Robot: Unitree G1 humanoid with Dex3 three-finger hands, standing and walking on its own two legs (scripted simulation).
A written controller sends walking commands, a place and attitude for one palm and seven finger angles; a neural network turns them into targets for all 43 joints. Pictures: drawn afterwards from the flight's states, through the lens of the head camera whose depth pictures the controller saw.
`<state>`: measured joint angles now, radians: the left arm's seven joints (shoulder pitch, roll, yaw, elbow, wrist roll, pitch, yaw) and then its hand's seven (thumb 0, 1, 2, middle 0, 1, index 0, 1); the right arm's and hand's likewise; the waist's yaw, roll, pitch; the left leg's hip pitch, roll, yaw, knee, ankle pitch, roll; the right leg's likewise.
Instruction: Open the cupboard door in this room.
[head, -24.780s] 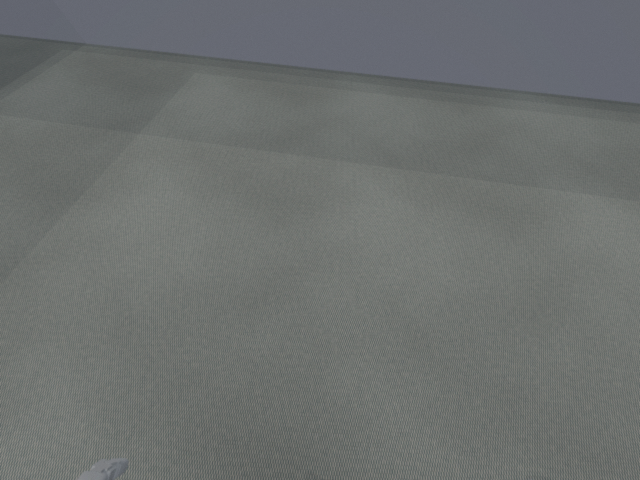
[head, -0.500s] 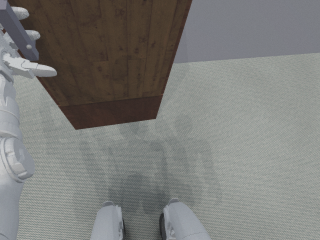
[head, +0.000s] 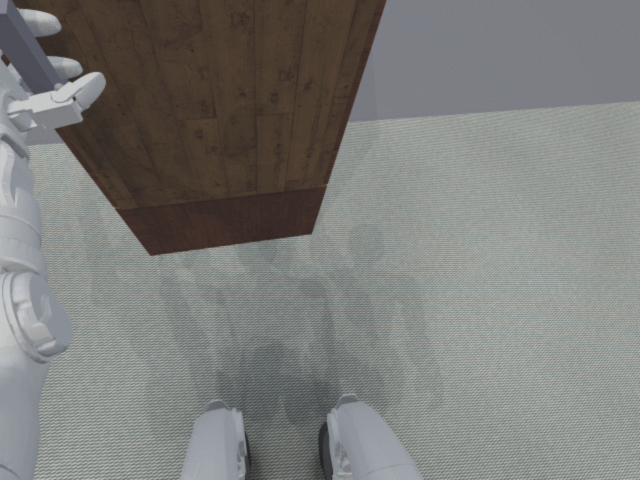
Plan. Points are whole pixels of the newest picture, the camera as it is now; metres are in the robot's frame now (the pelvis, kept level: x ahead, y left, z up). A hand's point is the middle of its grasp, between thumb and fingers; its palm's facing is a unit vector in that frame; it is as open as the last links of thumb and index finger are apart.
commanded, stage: close the thumb around the handle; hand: left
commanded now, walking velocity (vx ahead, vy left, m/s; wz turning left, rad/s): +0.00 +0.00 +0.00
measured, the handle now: (34, 50) +0.59 +0.26 +0.08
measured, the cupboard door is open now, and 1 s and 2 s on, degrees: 0 21 42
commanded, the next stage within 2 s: pull the door open along its arc in 0.26 s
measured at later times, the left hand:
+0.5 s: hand (60, 92) +0.54 +0.23 +0.08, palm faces +0.10 -1.00 -0.01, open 5.8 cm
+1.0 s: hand (114, 194) +0.42 +0.17 +0.08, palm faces +0.40 -0.91 +0.04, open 5.9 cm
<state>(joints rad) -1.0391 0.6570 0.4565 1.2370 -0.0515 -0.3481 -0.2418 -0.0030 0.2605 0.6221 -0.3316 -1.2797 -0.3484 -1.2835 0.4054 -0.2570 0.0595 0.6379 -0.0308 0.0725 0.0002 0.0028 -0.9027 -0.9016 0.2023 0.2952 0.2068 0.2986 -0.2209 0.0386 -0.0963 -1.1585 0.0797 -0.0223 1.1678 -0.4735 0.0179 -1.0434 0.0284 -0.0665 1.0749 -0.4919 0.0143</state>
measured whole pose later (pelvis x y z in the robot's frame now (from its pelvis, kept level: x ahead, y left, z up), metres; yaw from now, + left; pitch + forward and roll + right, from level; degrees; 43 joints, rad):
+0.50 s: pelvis +0.01 +0.00 +0.00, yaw +0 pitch +26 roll -5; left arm -0.97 0.64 0.48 1.20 -0.07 -0.36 -0.25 0.01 0.72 0.79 -0.35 -1.35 -0.36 -1.35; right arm 0.39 -0.26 0.05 0.62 -0.02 0.09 0.00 0.00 -0.90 -0.90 0.20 0.30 0.21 0.30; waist -0.21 0.04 -0.10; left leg -1.12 0.09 -0.01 1.15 -0.48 0.01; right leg -1.02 0.03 -0.06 1.06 -0.50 0.01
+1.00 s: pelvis +0.02 -0.01 +0.02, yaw +1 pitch +18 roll -2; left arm -0.36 0.10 0.24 0.56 -0.07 -0.38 0.27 0.00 0.68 0.76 -0.35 -1.35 -0.37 -1.35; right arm 0.28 -0.22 -0.01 0.57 -0.04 0.05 0.05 0.01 -0.90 -0.90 0.20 0.29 0.20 0.30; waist -0.07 0.03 -0.16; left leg -0.90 0.06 0.02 1.05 -0.47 0.00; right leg -0.82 0.01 -0.03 1.01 -0.51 0.01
